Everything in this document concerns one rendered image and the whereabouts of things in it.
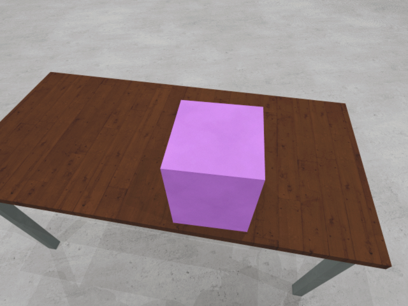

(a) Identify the carton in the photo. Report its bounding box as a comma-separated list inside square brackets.
[160, 100, 265, 232]

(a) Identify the table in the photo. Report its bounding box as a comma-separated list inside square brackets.
[0, 72, 392, 296]

